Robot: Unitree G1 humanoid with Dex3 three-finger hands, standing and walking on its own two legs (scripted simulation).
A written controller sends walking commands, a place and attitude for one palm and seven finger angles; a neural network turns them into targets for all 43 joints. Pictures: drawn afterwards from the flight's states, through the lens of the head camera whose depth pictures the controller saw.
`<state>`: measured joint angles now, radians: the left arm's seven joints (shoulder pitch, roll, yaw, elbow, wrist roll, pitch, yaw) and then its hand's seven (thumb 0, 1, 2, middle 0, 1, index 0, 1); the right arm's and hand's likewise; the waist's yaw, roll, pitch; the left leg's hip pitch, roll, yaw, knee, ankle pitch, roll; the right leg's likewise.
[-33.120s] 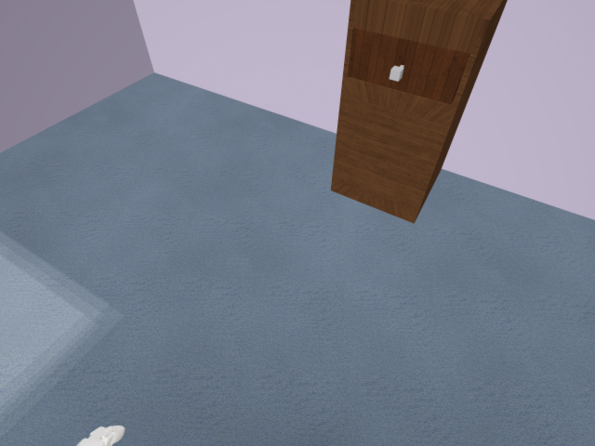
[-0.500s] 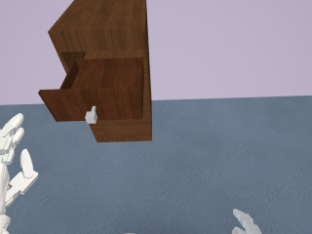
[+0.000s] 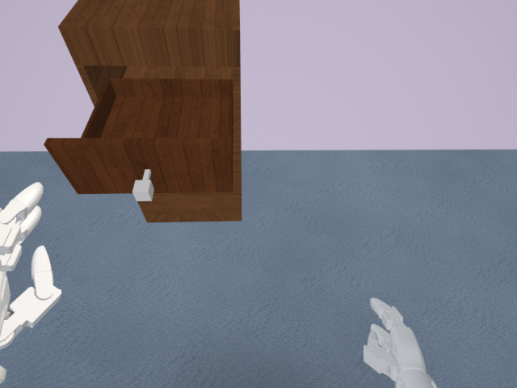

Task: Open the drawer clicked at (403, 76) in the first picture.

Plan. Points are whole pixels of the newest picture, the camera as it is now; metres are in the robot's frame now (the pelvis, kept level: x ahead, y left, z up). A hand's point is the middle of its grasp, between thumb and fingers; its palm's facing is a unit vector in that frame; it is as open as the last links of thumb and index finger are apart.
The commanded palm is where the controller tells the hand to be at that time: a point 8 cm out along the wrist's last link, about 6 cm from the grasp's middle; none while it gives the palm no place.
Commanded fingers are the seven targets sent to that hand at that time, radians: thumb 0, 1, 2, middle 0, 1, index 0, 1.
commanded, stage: stop stepping back and stand still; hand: left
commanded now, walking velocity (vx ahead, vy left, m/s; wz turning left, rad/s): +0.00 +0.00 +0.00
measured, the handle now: (145, 184) +0.53 +0.28 -0.09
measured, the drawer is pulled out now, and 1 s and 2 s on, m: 0.30 0.30 0.30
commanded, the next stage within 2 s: let the arm hang, fingers relaxed in 0.02 s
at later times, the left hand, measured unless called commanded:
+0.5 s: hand out of the picture -0.01 +0.18 -0.18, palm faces -0.02 -0.99 -0.17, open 7.1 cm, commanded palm none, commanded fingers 0.00 0.90 0.90 -0.20 -0.30 -0.20 -0.30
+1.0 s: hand out of the picture -0.03 +0.17 -0.17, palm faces +0.00 -0.98 -0.21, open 7.4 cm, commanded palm none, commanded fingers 0.00 0.90 0.90 -0.20 -0.30 -0.20 -0.30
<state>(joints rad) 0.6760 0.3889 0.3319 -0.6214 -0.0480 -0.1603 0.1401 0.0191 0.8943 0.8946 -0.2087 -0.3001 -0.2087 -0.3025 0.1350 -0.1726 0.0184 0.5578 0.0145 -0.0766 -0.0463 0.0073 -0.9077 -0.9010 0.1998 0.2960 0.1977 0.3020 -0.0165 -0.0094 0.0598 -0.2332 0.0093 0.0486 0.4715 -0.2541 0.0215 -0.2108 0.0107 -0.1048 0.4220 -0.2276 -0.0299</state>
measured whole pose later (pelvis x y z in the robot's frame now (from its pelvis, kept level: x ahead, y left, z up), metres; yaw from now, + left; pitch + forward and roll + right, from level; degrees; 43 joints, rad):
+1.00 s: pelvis -0.03 +0.00 +0.00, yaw -1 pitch -2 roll +0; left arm 0.30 0.14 0.00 1.11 0.02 0.01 0.03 0.01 0.91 0.89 -0.20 -0.30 -0.20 -0.30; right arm 0.32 -0.10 0.00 1.12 -0.02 0.01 -0.02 0.00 -0.91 -0.90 0.20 0.30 0.20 0.30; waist -0.01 0.02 0.04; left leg -0.19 0.00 0.07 0.41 -0.19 0.03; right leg -0.20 0.00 -0.08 0.42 -0.19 -0.04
